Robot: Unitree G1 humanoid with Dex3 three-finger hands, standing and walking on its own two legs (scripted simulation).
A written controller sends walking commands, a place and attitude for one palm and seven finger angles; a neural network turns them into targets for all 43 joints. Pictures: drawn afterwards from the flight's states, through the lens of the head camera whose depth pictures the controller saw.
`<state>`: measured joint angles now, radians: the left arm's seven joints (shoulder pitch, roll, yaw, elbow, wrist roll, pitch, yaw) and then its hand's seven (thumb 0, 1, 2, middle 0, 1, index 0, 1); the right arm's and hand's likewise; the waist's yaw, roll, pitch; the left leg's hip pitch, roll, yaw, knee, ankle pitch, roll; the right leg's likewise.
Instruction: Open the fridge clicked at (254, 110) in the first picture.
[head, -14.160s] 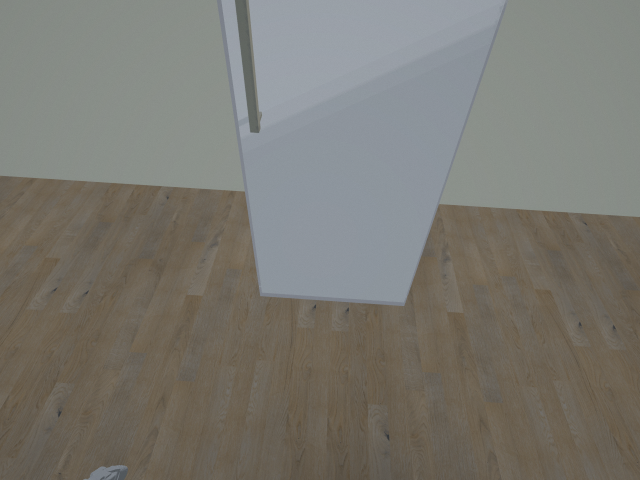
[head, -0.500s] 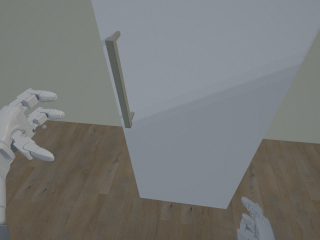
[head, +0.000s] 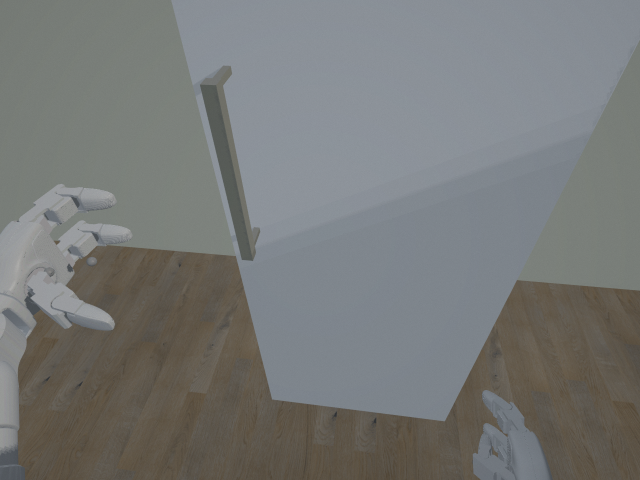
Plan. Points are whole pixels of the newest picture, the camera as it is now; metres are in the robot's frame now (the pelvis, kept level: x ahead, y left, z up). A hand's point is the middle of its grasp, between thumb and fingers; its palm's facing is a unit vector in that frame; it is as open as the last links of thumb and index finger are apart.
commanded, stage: move the hooked fingers beside the handle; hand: left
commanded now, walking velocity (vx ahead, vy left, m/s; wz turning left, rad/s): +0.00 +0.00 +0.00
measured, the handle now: (238, 175) +0.47 +0.17 +0.16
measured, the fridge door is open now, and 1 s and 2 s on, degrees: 0 0 0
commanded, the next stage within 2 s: none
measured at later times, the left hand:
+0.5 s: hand (121, 234) +0.32 +0.27 +0.18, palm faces +0.06 -1.00 -0.03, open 14.0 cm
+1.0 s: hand (170, 206) +0.37 +0.23 +0.18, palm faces +0.02 -1.00 -0.02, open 14.0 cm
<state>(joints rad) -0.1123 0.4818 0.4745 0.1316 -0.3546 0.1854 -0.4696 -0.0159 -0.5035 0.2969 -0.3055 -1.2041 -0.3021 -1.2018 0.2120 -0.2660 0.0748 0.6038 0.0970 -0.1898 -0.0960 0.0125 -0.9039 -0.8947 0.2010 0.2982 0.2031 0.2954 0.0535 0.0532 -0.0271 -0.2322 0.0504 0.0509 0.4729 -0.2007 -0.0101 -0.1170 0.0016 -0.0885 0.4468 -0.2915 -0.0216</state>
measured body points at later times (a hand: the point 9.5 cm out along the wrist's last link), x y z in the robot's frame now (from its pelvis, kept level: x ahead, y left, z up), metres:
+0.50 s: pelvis +0.00 +0.01 +0.00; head -0.02 +0.00 +0.45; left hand +0.31 +0.33 +0.18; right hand +0.17 -0.23 -0.08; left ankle +0.03 +0.13 -0.74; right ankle -0.03 -0.10 -0.74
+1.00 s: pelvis +0.01 +0.00 +0.00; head +0.00 -0.01 +0.45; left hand +0.37 +0.29 +0.18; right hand +0.16 -0.24 -0.09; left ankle +0.03 +0.13 -0.74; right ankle -0.03 -0.10 -0.74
